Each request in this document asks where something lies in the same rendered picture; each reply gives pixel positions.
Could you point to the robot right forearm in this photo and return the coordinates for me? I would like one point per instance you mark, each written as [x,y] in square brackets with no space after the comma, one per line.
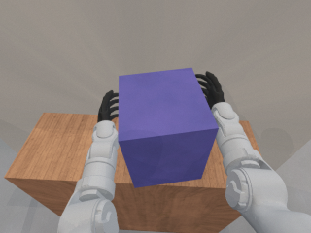
[233,143]

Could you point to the robot right upper arm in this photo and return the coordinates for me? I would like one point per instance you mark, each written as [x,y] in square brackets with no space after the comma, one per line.
[260,196]

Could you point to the robot right hand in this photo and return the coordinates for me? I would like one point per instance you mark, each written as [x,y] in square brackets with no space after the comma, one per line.
[212,90]

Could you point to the pedestal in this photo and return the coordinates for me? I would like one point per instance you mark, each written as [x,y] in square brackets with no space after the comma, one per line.
[53,158]

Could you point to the robot left hand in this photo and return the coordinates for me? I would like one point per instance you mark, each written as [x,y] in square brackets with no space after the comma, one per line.
[105,111]

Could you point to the robot left forearm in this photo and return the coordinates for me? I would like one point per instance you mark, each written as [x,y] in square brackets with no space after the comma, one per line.
[97,180]

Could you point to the carton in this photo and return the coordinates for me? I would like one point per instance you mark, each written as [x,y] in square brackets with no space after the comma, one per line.
[166,129]

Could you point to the robot left upper arm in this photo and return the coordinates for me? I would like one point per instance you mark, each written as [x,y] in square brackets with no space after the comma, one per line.
[92,216]

